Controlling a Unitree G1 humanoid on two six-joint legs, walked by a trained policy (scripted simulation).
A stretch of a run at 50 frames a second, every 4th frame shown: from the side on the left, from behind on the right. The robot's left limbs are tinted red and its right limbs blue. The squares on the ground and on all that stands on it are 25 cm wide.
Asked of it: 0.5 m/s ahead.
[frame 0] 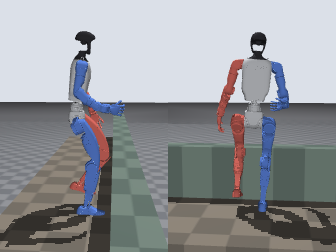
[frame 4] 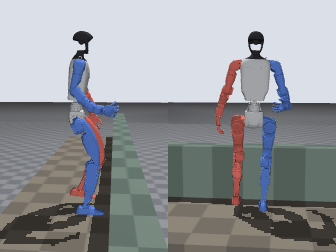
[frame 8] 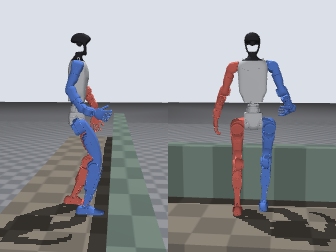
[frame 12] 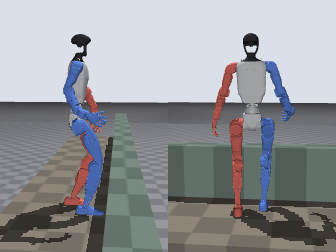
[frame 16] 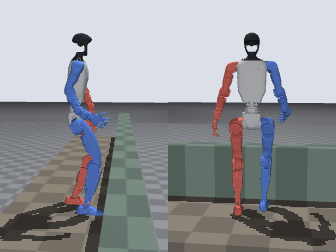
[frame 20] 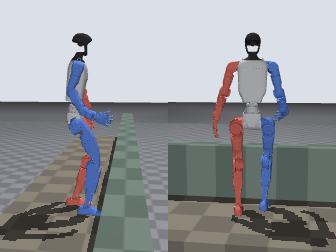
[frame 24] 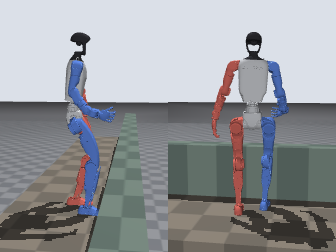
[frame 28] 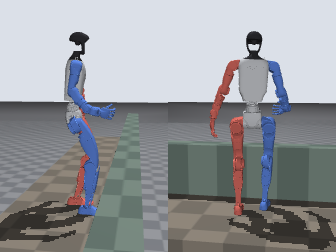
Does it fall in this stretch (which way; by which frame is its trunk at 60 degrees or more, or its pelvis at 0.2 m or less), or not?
no
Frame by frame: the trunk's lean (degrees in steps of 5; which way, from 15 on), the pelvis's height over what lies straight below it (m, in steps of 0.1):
0: 10, 0.8
4: 5, 0.8
8: 5, 0.8
12: 5, 0.8
16: 5, 0.8
20: 10, 0.8
24: 5, 0.8
28: 5, 0.8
